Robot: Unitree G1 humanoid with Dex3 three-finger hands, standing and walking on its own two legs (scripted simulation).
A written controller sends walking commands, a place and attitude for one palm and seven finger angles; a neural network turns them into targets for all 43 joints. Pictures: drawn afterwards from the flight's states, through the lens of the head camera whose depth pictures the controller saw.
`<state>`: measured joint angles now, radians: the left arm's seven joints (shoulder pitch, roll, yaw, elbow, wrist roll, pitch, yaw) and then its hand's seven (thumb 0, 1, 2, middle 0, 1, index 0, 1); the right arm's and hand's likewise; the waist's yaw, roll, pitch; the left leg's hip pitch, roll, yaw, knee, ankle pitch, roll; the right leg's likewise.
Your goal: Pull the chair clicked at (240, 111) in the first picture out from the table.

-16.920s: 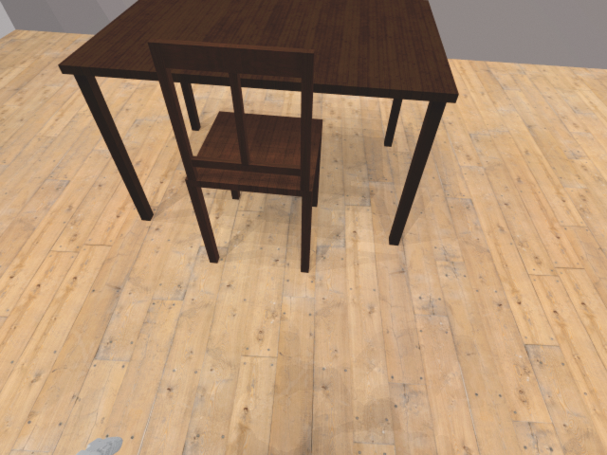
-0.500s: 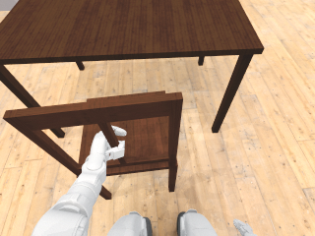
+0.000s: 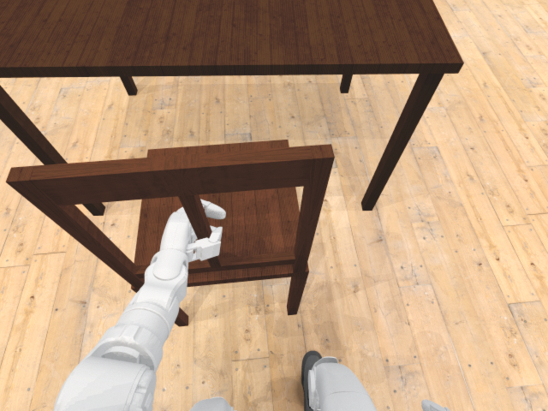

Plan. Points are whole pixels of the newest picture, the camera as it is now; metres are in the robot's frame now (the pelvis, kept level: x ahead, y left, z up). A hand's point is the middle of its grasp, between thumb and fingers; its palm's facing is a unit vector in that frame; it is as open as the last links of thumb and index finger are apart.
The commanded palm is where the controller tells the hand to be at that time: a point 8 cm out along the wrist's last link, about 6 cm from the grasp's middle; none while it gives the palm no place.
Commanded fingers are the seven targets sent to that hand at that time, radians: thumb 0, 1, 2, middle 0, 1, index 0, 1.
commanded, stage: step backward, pulling the chair out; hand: left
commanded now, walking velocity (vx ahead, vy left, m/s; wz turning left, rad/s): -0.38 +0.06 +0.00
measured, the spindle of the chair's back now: (204, 233) +0.40 +0.11 -0.07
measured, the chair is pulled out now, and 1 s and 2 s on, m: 0.24 0.36 0.59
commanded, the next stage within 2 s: stop walking, hand still on the chair in 1.82 s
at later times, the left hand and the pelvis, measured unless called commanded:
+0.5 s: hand (206, 270) +0.32 +0.10 -0.05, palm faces -0.07 -0.98 -0.17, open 5.4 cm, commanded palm +0.32 +0.15 -0.04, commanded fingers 0.00 0.90 0.90 -0.50 -1.45 -0.50 -1.45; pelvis -0.04 +0.00 +0.01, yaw +0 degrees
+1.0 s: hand (203, 313) +0.26 +0.10 -0.05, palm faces -0.05 -0.98 -0.19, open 5.5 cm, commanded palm +0.25 +0.15 -0.04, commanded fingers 0.00 0.90 0.90 -0.50 -1.45 -0.50 -1.45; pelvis -0.11 -0.01 +0.02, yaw -3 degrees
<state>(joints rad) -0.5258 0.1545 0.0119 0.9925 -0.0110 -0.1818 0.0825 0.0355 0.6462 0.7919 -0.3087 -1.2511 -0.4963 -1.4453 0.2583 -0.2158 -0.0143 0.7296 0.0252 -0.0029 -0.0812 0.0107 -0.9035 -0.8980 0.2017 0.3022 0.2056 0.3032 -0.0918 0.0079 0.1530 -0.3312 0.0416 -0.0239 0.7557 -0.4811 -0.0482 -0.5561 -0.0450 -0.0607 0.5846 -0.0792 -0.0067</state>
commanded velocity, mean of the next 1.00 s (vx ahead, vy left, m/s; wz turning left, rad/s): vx -0.38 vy -0.05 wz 0.00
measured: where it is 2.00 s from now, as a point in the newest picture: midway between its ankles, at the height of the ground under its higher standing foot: outside the picture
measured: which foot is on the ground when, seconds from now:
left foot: down 0.00-1.00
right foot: down 0.00-0.08, up 0.10-0.16, down 0.18-0.80, up 0.82-0.90, down 0.92-1.00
